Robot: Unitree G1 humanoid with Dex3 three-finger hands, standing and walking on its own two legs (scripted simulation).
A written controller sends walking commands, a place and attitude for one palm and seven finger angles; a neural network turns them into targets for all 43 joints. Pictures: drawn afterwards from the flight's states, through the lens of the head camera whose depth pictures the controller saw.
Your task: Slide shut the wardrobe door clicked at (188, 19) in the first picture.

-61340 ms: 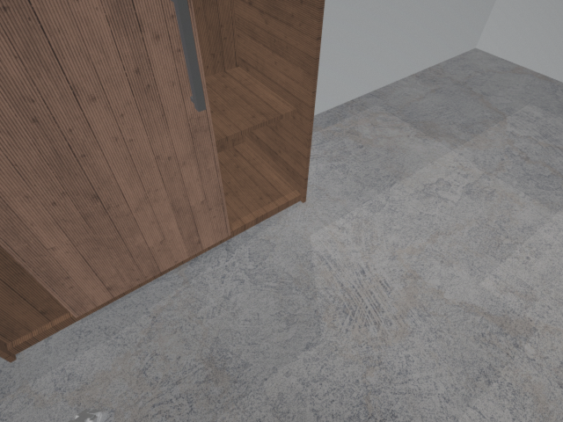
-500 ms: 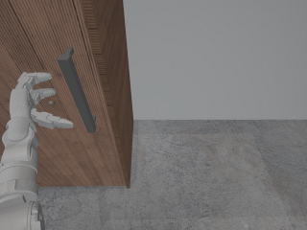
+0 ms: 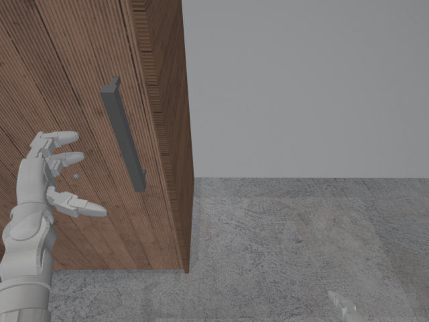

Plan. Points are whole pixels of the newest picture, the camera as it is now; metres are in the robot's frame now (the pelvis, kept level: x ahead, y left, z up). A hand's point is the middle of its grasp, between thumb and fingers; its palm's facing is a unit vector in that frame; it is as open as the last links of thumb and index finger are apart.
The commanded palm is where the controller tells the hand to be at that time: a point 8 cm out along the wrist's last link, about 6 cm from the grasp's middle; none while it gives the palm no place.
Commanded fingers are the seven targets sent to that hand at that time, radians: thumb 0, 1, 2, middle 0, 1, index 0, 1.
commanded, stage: slip the hand off the handle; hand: left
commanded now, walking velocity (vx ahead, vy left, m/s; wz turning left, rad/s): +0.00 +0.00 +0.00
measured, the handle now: (129, 141) +0.44 +0.21 +0.10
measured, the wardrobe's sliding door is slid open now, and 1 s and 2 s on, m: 0.00 0.00 0.00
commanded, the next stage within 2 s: draw the hand back to the body in 0.26 s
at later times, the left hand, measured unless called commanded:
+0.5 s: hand (69, 205) +0.26 +0.25 +0.13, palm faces +0.13 -0.99 -0.09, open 14.7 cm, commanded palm +0.22 +0.30 +0.14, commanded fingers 0.00 -0.55 0.20 -0.25 -1.15 -0.25 -1.15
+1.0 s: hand (41, 223) +0.22 +0.26 +0.15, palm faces +0.28 -0.93 -0.25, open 14.1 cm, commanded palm +0.17 +0.30 +0.16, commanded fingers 0.00 -0.12 0.41 -0.23 -0.89 -0.23 -0.89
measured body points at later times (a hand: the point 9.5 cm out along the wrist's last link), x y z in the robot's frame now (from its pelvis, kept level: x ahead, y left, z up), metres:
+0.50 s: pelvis -0.02 -0.01 +0.00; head -0.03 -0.02 +0.45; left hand +0.25 +0.30 +0.14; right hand +0.17 -0.24 -0.07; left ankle +0.06 +0.08 -0.72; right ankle -0.04 -0.11 -0.72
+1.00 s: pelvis +0.00 -0.01 +0.01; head -0.03 -0.01 +0.46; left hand +0.20 +0.31 +0.16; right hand +0.19 -0.23 -0.05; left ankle +0.06 +0.08 -0.72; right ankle -0.04 -0.11 -0.72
